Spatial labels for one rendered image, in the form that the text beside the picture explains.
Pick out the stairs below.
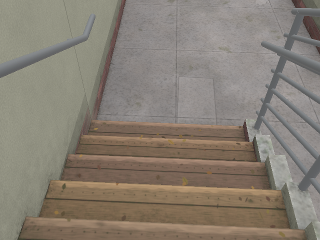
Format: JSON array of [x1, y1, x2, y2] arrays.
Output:
[[17, 120, 307, 240]]

